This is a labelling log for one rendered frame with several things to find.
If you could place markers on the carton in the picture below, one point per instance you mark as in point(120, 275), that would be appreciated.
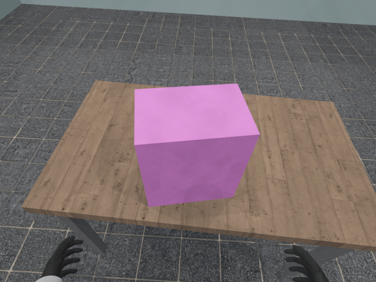
point(192, 143)

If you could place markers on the robot right hand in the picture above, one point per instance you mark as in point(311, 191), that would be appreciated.
point(311, 269)

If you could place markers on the robot left hand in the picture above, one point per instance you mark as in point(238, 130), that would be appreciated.
point(56, 263)

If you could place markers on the table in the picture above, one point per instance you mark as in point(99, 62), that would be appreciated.
point(304, 182)

